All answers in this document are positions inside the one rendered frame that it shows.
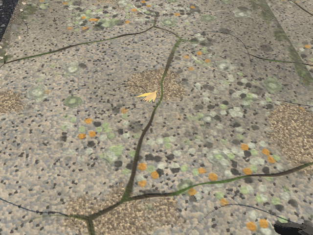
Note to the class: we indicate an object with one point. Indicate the robot right hand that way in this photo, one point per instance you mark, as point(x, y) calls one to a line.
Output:
point(285, 228)

